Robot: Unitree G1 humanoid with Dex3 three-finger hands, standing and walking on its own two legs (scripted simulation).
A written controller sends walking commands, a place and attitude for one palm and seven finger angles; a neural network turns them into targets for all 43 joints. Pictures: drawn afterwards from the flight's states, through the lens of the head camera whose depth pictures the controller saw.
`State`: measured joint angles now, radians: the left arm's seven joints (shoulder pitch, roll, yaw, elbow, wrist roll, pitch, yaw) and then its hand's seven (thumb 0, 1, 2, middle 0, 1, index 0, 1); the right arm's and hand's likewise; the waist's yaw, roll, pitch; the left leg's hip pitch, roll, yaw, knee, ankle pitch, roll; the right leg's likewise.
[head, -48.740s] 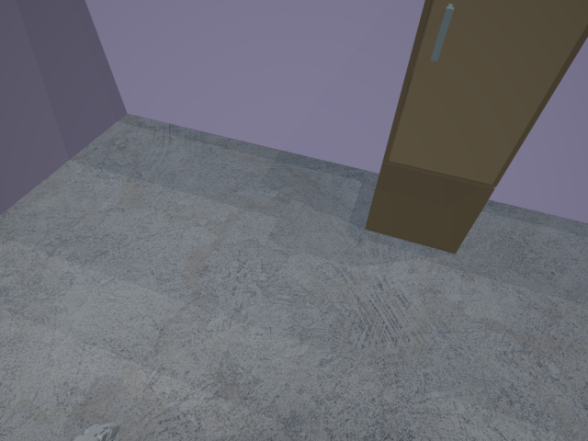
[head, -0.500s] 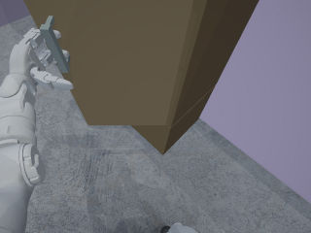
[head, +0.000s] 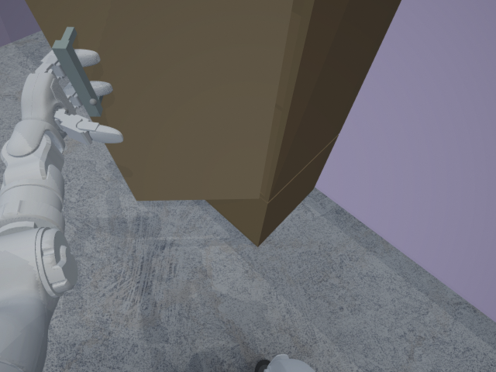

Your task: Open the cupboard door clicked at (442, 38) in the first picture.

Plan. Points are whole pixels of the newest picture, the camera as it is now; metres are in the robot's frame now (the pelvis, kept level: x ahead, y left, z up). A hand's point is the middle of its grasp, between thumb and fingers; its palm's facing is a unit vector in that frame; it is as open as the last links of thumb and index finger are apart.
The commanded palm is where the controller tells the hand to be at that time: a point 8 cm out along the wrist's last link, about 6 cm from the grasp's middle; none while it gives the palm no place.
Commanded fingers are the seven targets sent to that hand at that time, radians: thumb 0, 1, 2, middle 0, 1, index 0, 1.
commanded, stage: slide the fingers in behind the handle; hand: left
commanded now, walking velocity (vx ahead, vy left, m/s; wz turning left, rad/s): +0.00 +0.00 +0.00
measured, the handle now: (83, 74) +0.56 +0.22 +0.14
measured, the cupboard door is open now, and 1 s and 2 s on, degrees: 46 46 89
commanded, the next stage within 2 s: close the thumb around the handle in 0.14 s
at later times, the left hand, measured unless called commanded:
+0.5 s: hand (87, 99) +0.51 +0.21 +0.13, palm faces -0.02 -1.00 +0.00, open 12.1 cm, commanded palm +0.49 +0.25 +0.13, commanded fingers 0.00 0.28 0.64 -0.36 -1.28 -0.36 -1.28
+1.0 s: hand (97, 100) +0.51 +0.20 +0.13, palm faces -0.01 -1.00 +0.00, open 5.3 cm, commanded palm +0.48 +0.24 +0.13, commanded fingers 0.00 0.90 0.90 -0.40 -1.35 -0.40 -1.35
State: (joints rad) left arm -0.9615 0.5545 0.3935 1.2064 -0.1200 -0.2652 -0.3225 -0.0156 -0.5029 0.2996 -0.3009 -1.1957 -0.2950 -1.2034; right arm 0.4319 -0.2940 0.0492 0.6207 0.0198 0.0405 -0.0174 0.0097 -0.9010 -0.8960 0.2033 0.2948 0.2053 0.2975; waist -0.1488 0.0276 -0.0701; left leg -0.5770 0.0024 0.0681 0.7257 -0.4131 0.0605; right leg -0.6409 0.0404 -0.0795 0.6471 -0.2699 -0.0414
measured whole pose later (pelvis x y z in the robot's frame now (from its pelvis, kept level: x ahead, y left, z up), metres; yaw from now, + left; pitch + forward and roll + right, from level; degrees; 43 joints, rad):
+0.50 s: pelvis +0.00 +0.01 +0.00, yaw +1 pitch +16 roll -2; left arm -1.02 0.59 0.37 1.24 -0.11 -0.27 -0.33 -0.01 -0.21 0.43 -0.33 -1.23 -0.32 -1.23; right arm 0.42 -0.30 0.05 0.62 0.01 0.01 -0.03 0.01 -0.90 -0.90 0.20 0.29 0.21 0.30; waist -0.16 0.02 -0.06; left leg -0.62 -0.01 0.06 0.75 -0.41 0.07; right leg -0.68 0.03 -0.09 0.66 -0.27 -0.03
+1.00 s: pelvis +0.01 +0.01 +0.00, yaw +0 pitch +16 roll -3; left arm -0.93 0.50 0.36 1.16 -0.12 -0.27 -0.27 0.01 0.79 0.85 -0.37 -1.34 -0.38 -1.35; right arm 0.44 -0.28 0.04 0.63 0.01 0.04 0.00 0.01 -0.90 -0.90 0.20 0.29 0.21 0.30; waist -0.14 0.04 -0.09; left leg -0.57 -0.01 0.06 0.73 -0.43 0.07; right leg -0.63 0.03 -0.08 0.65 -0.29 -0.03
